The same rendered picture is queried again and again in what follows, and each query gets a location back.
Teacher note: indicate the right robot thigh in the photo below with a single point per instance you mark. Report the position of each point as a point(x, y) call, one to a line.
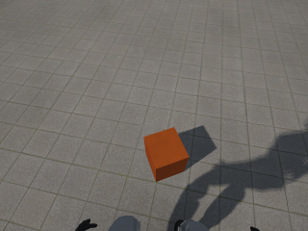
point(192, 225)

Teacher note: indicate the left robot thigh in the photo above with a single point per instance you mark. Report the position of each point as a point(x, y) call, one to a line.
point(126, 223)

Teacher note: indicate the carton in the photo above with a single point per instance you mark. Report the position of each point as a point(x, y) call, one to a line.
point(165, 153)

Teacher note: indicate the robot left hand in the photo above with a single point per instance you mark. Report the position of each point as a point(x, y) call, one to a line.
point(85, 225)

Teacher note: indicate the robot thigh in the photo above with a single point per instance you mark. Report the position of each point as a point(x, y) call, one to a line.
point(126, 223)
point(192, 225)

